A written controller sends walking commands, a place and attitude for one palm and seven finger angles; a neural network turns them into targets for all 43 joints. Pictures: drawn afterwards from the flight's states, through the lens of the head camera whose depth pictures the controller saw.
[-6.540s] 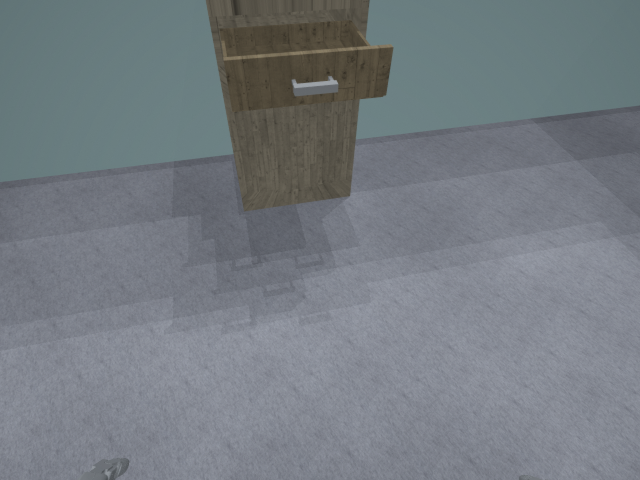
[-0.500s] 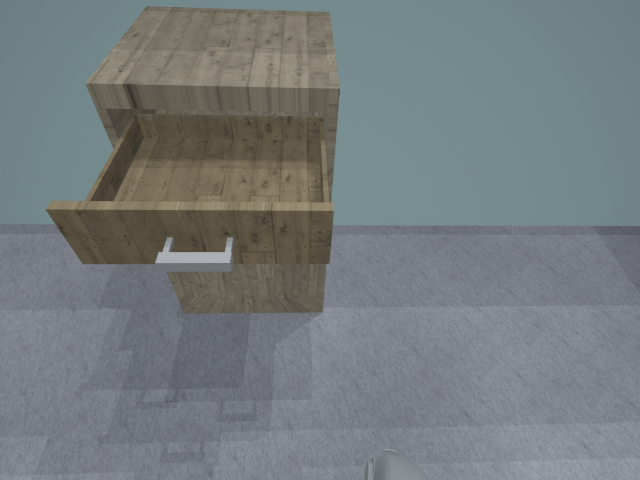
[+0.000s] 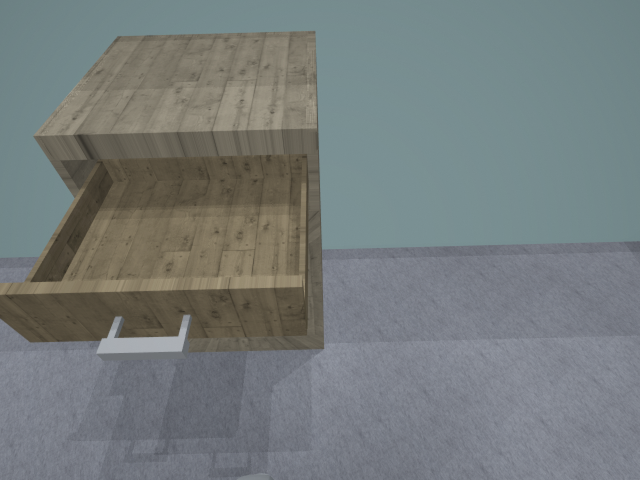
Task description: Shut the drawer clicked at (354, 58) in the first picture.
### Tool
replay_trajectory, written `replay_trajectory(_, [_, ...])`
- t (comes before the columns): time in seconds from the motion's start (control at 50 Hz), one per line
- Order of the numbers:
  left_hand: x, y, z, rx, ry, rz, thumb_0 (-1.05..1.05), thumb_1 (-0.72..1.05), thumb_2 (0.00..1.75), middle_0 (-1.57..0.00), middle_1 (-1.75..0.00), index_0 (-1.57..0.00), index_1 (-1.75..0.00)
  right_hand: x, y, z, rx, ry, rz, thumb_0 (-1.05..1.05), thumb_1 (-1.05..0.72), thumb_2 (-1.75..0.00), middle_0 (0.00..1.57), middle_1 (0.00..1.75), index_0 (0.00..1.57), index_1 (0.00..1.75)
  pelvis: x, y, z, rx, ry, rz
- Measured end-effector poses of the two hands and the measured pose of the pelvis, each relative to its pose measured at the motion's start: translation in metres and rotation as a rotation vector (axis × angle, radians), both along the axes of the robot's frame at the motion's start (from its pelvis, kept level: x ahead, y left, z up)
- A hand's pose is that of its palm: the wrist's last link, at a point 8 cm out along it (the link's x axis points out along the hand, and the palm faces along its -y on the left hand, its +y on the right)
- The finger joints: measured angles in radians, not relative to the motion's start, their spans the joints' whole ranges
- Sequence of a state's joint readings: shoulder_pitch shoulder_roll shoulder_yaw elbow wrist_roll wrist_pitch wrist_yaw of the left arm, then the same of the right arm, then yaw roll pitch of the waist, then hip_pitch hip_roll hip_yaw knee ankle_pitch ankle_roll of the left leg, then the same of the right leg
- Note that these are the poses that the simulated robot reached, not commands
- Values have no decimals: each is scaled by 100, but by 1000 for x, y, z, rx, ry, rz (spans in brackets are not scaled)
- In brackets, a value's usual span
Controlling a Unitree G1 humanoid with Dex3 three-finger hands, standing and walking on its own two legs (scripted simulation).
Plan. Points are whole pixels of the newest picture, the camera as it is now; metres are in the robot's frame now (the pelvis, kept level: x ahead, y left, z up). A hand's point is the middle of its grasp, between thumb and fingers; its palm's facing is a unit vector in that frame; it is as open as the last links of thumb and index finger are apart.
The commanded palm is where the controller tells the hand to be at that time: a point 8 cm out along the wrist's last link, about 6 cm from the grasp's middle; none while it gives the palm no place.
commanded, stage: come to a stop and stand still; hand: left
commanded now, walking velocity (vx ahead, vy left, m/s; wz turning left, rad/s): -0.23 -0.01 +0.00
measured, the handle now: (148, 335) +0.31 +0.28 -0.03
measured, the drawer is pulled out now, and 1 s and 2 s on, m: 0.30 0.30 0.30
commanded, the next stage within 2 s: look again from close up in 1.38 s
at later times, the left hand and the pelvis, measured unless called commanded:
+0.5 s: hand out of the picture -0.01 +0.18 -0.18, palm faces +0.05 -0.96 -0.29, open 7.3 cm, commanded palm none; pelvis -0.04 -0.01 -0.02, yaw +0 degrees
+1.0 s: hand out of the picture -0.10 +0.15 -0.19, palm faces +0.06 -0.98 -0.19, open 7.3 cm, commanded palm none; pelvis -0.10 -0.03 -0.01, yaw +1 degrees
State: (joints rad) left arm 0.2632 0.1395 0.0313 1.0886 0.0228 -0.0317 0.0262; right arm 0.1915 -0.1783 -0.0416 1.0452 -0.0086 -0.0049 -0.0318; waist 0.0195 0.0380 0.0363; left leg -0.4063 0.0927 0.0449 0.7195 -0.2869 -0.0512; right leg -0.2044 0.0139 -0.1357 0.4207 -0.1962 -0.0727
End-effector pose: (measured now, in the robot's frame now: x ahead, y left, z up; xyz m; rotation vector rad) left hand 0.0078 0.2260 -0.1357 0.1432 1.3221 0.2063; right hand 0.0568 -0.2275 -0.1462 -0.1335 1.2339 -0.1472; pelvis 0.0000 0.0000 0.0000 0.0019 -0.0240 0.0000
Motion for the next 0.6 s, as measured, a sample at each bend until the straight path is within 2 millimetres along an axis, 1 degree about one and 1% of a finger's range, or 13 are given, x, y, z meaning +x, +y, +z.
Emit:
replay_trajectory(0.06, [-6, 0, -11, -30, 34, 26, 0, 92, 89, -20, -29, -20, -30, 24, 9, 0, -10, -33, 18, 0, -92, -90, 20, 30, 20, 30, 9, 8, -5, -16, -10, -2])
replay_trajectory(0.1, [-8, 1, -18, -47, 51, 43, 0, 92, 89, -20, -29, -21, -30, 33, 17, 1, -16, -40, 29, 0, -92, -90, 20, 30, 20, 30, 12, 12, -8, -16, -16, 6])
replay_trajectory(0.18, [-10, 3, -23, -58, 67, 45, 0, 91, 89, -20, -29, -20, -30, 39, 27, 5, -21, -43, 47, 0, -92, -89, 20, 30, 20, 30, 8, 14, -8, 9, -20, -10])
replay_trajectory(0.24, [-13, 5, -22, -47, 81, 32, 0, 91, 89, -20, -29, -20, -30, 36, 26, 3, -16, -44, 43, 0, -92, -89, 20, 30, 21, 30, 0, 11, -9, 20, -11, -15])
replay_trajectory(0.32, [-20, 6, -14, -1, 84, 14, 0, 91, 89, -20, -29, -20, -30, 25, 16, -5, 9, -37, 31, 0, -91, -89, 21, 30, 21, 30, -13, 1, -10, 27, 5, -23])
replay_trajectory(0.38, [-26, 4, -14, 49, 57, -18, 0, 91, 89, -20, -29, -20, -30, 14, 0, -18, 30, -59, 11, 0, -91, -89, 21, 30, 21, 30, -22, -8, -20, 29, 19, -35])
replay_trajectory(0.42, [-28, 2, -10, 66, 28, -33, 0, 91, 89, -20, -29, -20, -30, 5, -8, -21, 31, -67, 8, 0, -91, -89, 21, 30, 21, 30, -28, -10, -22, 9, -4, -16])
replay_trajectory(0.5, [-28, -1, -7, 75, -55, -31, 0, 91, 89, -20, -29, -20, -30, -19, -15, -18, 24, -63, -10, 1, -91, -89, 20, 30, 20, 30, -36, -12, -20, 4, -36, 7])
replay_trajectory(0.56, [-24, -3, -14, 53, -100, -36, 0, 91, 89, -20, -29, -20, -30, -39, -16, -15, 9, -65, -13, 1, -91, -89, 20, 30, 20, 30, -42, -14, -23, -4, -49, 17])
replay_trajectory(0.6, [-23, -6, -18, 34, -116, -36, 0, 91, 89, -20, -29, -20, -30, -56, -16, -13, -3, -52, -9, 1, -91, -89, 20, 30, 20, 30, -50, -16, -23, -2, -58, 16])
